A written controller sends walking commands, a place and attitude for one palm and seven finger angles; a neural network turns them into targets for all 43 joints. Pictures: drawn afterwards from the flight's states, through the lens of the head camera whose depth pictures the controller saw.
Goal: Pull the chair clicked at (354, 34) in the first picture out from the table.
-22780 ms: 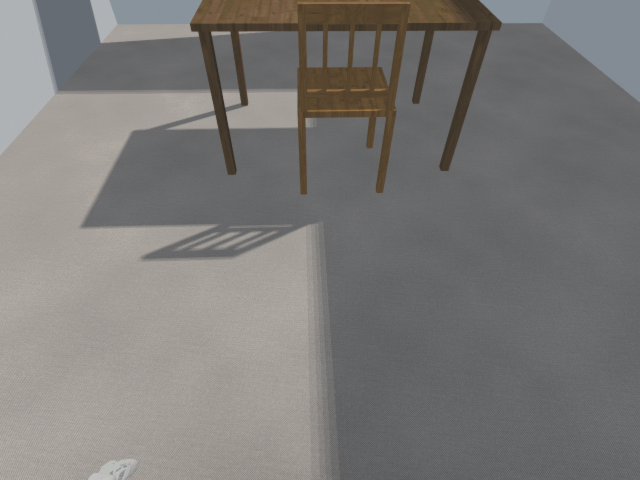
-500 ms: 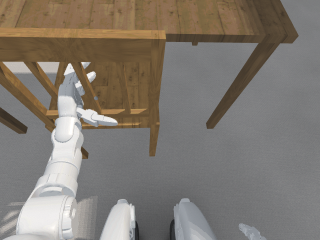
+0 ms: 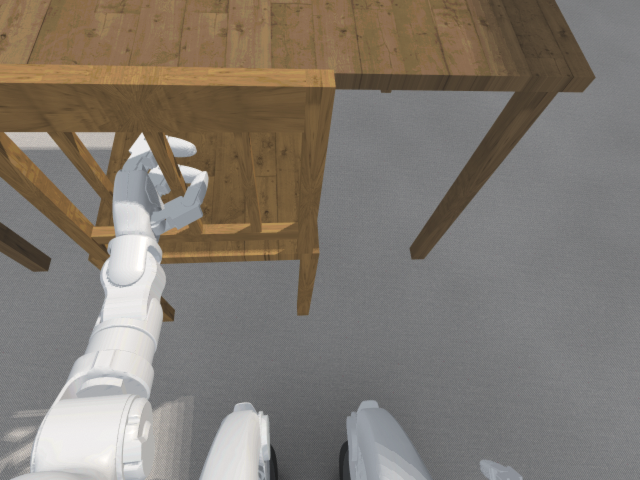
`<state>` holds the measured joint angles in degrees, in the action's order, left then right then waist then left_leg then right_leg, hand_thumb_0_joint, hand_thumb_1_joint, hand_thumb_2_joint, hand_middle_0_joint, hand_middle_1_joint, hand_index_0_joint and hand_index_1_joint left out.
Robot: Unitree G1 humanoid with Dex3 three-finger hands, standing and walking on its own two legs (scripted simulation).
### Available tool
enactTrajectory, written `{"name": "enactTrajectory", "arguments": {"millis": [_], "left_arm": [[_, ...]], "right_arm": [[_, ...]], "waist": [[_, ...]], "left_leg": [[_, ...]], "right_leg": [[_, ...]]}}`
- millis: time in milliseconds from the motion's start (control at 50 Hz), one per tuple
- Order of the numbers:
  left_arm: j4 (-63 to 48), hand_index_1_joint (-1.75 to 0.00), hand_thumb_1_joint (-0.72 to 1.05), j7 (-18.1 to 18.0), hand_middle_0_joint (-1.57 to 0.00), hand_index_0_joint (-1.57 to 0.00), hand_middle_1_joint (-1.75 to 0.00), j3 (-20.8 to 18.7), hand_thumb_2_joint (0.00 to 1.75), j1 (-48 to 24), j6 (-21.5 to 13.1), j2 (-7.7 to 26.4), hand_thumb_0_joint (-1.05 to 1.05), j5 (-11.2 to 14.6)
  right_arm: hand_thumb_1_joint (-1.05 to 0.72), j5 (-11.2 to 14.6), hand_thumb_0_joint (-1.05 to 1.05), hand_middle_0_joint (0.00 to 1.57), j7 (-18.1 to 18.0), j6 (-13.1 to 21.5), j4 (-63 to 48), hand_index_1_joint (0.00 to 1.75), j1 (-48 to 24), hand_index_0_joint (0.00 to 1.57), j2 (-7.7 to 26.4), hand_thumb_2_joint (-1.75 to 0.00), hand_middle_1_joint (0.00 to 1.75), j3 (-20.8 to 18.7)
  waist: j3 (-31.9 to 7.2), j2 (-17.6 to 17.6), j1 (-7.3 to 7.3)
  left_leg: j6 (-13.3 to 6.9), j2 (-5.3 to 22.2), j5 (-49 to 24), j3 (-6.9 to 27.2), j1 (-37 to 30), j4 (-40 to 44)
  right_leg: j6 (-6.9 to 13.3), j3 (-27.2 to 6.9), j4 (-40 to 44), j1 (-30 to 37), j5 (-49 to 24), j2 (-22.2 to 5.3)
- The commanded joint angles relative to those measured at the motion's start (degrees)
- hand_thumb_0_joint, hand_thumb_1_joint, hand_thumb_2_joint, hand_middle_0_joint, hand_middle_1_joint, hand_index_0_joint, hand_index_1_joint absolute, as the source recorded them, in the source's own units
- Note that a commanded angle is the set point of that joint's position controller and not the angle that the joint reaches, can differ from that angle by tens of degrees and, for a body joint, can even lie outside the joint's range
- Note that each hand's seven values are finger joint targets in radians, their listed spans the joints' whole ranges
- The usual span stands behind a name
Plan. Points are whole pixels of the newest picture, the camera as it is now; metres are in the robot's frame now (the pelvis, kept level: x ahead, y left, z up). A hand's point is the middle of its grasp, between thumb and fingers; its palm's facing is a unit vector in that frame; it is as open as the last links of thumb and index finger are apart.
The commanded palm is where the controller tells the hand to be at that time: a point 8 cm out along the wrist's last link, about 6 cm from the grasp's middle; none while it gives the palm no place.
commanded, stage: hook a spindle and tug to test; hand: left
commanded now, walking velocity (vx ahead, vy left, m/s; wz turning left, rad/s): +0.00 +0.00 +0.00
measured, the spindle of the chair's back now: (178, 187) +0.49 +0.17 -0.01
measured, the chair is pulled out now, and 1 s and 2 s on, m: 0.00 0.05 0.19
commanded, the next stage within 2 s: step backward, pulling the chair out in 0.66 s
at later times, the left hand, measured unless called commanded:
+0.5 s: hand (191, 207) +0.44 +0.14 +0.02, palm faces +0.02 -1.00 +0.00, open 5.2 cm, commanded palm +0.40 +0.18 +0.02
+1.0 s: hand (194, 227) +0.40 +0.13 +0.04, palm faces +0.04 -0.99 -0.11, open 5.0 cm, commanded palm +0.38 +0.18 +0.04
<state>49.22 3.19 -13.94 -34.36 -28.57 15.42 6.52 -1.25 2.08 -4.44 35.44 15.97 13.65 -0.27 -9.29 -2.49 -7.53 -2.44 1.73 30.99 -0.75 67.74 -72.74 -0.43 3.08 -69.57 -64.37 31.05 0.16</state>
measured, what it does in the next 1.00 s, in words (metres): rises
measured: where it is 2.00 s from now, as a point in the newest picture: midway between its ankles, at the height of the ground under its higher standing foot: outside the picture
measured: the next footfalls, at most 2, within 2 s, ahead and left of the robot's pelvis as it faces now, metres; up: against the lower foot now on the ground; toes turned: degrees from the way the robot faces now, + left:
none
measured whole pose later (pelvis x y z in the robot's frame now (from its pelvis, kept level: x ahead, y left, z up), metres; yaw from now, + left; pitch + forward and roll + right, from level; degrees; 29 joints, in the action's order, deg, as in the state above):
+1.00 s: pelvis +0.03 +0.01 +0.08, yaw +0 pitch +15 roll -2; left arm 42.0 -5.3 -3.8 -19.7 -9.8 10.2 4.9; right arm 2.9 -5.0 -9.8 30.7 14.0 11.8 2.0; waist -3.8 -2.1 -5.4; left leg -2.6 0.5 22.4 -2.8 38.3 -45.6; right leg -1.5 1.3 -43.9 -36.5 21.3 -0.5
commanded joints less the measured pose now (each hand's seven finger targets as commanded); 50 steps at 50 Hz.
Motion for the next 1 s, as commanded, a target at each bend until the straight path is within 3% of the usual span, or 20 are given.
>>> {"name": "enactTrajectory", "arguments": {"millis": [0,20,120,160,280,300,340,400,460,520,540,700,740,760,780,820,860,900,960,980], "left_arm": [[-11.5,-1.45,0.90,1.1,-0.50,-0.50,-1.45,0.2,0.90,-17.9,-4.8,7.8,0.00,-1.2],[-11.5,-1.45,0.90,1.3,-0.50,-0.50,-1.45,1.9,0.90,-18.1,-4.8,5.4,0.00,-1.1],[-12.3,-1.45,0.90,1.6,-0.50,-0.50,-1.45,0.7,0.90,-14.1,-4.1,6.3,0.00,-0.7],[-14.4,-1.45,0.90,1.8,-0.50,-0.50,-1.45,3.0,0.90,-13.7,-3.7,3.4,0.00,-0.3],[-18.2,-1.45,0.90,1.7,-0.50,-0.50,-1.45,1.9,0.90,-5.5,-2.6,4.4,0.00,0.3],[-19.0,-1.45,0.90,1.7,-0.50,-0.50,-1.45,2.0,0.90,-3.8,-2.6,4.5,0.00,0.3],[-20.0,-1.45,0.90,1.7,-0.50,-0.50,-1.45,4.1,0.90,-1.7,-2.3,2.1,0.00,0.5],[-22.3,-1.45,0.90,1.2,-0.50,-0.50,-1.45,3.6,0.90,-0.2,-2.5,3.1,0.00,0.5],[-26.8,-1.45,0.90,1.2,-0.50,-0.50,-1.45,5.7,0.90,2.9,-2.8,0.8,0.00,0.8],[-27.4,-1.45,0.90,0.9,-0.50,-0.50,-1.45,5.3,0.90,6.7,-2.5,1.3,0.00,0.8],[-28.8,-1.45,0.90,1.0,-0.50,-0.50,-1.45,7.7,0.90,6.0,-2.4,-0.9,0.00,0.7],[-29.3,-1.45,0.90,0.1,-0.50,-0.50,-1.45,5.1,0.90,5.8,-3.2,2.0,0.00,0.4],[-27.7,-1.45,0.90,0.1,-0.50,-0.50,-1.45,7.1,0.90,0.5,-3.4,0.2,0.00,0.0],[-39.6,-1.45,0.90,-4.9,-0.50,-0.50,-1.45,2.3,0.90,-8.2,3.3,16.1,0.00,-5.1],[-41.1,-1.45,0.90,-6.9,-0.50,-0.50,-1.45,4.7,0.90,-7.4,6.9,11.8,0.00,-4.8],[-36.6,-1.45,0.90,-8.3,-0.50,-0.50,-1.45,6.7,0.90,0.2,11.4,8.0,0.00,-5.0],[-25.8,-1.45,0.90,-8.7,-0.50,-0.50,-1.45,10.5,0.90,7.1,15.7,3.2,0.00,-5.0],[-20.7,-1.45,0.90,-9.0,-0.50,-0.50,-1.45,11.2,0.90,5.0,17.4,3.0,0.00,-5.3],[-14.5,-1.45,0.90,-9.1,-0.50,-0.50,-1.45,11.1,0.90,0.6,17.4,3.8,0.00,-5.2],[-12.9,-1.45,0.90,-8.9,-0.50,-0.50,-1.45,11.5,0.90,-0.7,16.9,3.6,0.00,-5.2]], "right_arm": [[-0.90,-0.1,0.00,0.20,-0.5,1.0,-3.9,0.30,6.6,0.20,9.8,-0.90,0.30,-3.3],[-0.90,-0.1,0.00,0.20,-0.3,1.0,-4.0,0.30,6.1,0.20,9.4,-0.90,0.30,-3.3],[-0.90,0.0,0.00,0.20,-0.2,0.6,-4.7,0.30,6.2,0.20,9.5,-0.90,0.30,-3.5],[-0.90,0.1,0.00,0.20,0.0,0.5,-5.0,0.30,5.8,0.20,9.0,-0.90,0.30,-3.6],[-0.90,0.4,0.00,0.20,0.2,0.5,-6.3,0.30,5.4,0.20,9.0,-0.90,0.30,-3.6],[-0.90,0.5,0.00,0.20,0.2,0.6,-6.6,0.30,5.3,0.20,9.0,-0.90,0.30,-3.6],[-0.90,0.6,0.00,0.20,0.6,0.6,-7.0,0.30,4.9,0.20,8.6,-0.90,0.30,-3.5],[-0.90,0.6,0.00,0.20,0.4,0.8,-7.3,0.30,5.0,0.20,8.8,-0.90,0.30,-3.7],[-0.90,0.6,0.00,0.20,0.7,1.1,-7.8,0.30,4.5,0.20,8.2,-0.90,0.30,-3.8],[-0.90,0.7,0.00,0.20,0.7,1.1,-7.9,0.30,4.6,0.20,8.4,-0.90,0.30,-3.9],[-0.90,0.6,0.00,0.20,0.9,1.2,-8.1,0.30,4.2,0.20,8.1,-0.90,0.30,-3.8],[-0.90,0.4,0.00,0.20,0.0,2.0,-7.2,0.30,3.3,0.20,8.0,-0.90,0.30,-3.7],[-0.90,0.3,0.00,0.20,-0.2,2.2,-6.3,0.30,2.7,0.20,7.8,-0.90,0.30,-3.5],[-0.90,3.3,0.00,0.20,-2.6,-1.6,-11.6,0.30,4.2,0.20,7.4,-0.90,0.30,-3.2],[-0.90,3.8,0.00,0.20,-4.5,-2.2,-12.9,0.30,4.5,0.20,6.6,-0.90,0.30,-3.3],[-0.90,4.0,0.00,0.20,-6.2,-2.6,-12.7,0.30,3.5,0.20,6.1,-0.90,0.30,-2.3],[-0.90,4.2,0.00,0.20,-7.2,-4.1,-10.9,0.30,2.6,0.20,6.0,-0.90,0.30,-1.5],[-0.90,4.0,0.00,0.20,-8.0,-4.6,-9.4,0.30,3.1,0.20,7.0,-0.90,0.30,-1.5],[-0.90,3.7,0.00,0.20,-8.6,-4.7,-7.6,0.30,2.9,0.20,7.6,-0.90,0.30,-1.5],[-0.90,3.7,0.00,0.20,-8.8,-4.7,-7.0,0.30,2.9,0.20,7.7,-0.90,0.30,-1.5]], "waist": [[-26.5,-3.3,-0.98],[-26.6,-3.7,-1.48],[-27.8,-3.5,-0.27],[-28.2,-4.8,-0.49],[-28.9,-1.6,1.15],[-29.0,-2.9,1.69],[-27.4,-2.6,1.50],[-27.1,-1.4,1.59],[-28.6,-3.9,2.19],[-27.2,-2.1,2.46],[-27.1,-3.1,1.99],[-24.9,-1.5,2.00],[-23.6,-1.7,0.39],[-39.7,-5.3,4.23],[-36.3,-8.2,2.75],[-32.2,-7.8,2.72],[-23.4,-0.3,2.54],[-19.3,4.2,2.26],[-16.2,3.4,2.47],[-16.1,1.1,2.54]], "left_leg": [[1.8,-0.3,-24.9,4.6,-26.3,8.3],[1.8,-0.4,-24.7,4.5,-26.6,8.2],[2.0,-0.3,-27.8,4.4,-27.5,8.4],[2.1,-0.2,-28.9,4.3,-29.0,8.3],[1.9,-0.3,-30.7,3.7,-27.7,9.0],[2.0,-0.2,-32.1,3.7,-28.4,9.1],[1.9,-0.2,-32.2,3.5,-28.3,9.4],[1.9,0.0,-33.5,3.7,-28.5,9.4],[2.3,0.2,-36.9,3.6,-31.0,9.5],[2.4,0.5,-38.0,3.9,-30.9,9.7],[2.3,0.3,-37.8,3.7,-31.1,9.6],[2.0,-0.3,-34.2,3.2,-27.5,8.7],[2.0,-0.5,-31.2,3.2,-26.4,8.0],[1.2,0.0,-28.9,1.7,-43.9,20.2],[0.9,-0.9,-31.0,1.4,-47.6,22.4],[0.9,0.1,-36.6,2.5,-48.1,24.0],[0.5,1.6,-34.9,3.5,-42.8,27.1],[0.4,2.8,-38.1,3.4,-42.4,29.9],[0.7,4.5,-43.9,3.0,-45.7,33.3],[0.8,5.1,-45.2,3.3,-47.5,34.4]], "right_leg": [[2.1,0.1,7.4,8.0,-18.7,1.8],[2.0,0.2,7.6,7.3,-18.4,1.7],[2.1,0.2,7.2,8.9,-20.7,1.7],[2.1,0.4,7.5,8.3,-21.0,1.6],[2.0,0.2,7.7,13.1,-24.4,1.7],[2.1,0.1,7.5,12.9,-24.9,1.7],[2.0,0.2,8.1,13.0,-25.0,1.7],[1.9,0.2,7.8,13.4,-25.9,1.7],[1.9,0.2,7.8,13.7,-27.3,1.5],[1.8,0.4,7.8,13.9,-27.7,1.6],[1.8,0.4,8.0,13.7,-27.9,1.5],[1.8,-0.2,7.3,14.6,-28.7,1.2],[1.6,-0.2,7.0,12.3,-26.6,1.0],[2.5,-5.2,18.2,37.6,-31.6,-2.9],[2.4,-4.8,21.2,39.2,-38.3,-2.8],[2.0,-4.1,21.5,36.8,-42.8,-3.2],[1.1,-4.1,24.7,39.2,-42.4,-3.9],[0.4,-3.7,27.2,42.3,-46.8,-4.4],[-0.2,-4.4,30.8,45.9,-52.4,-5.6],[-0.1,-4.7,31.6,46.2,-51.5,-5.9]]}}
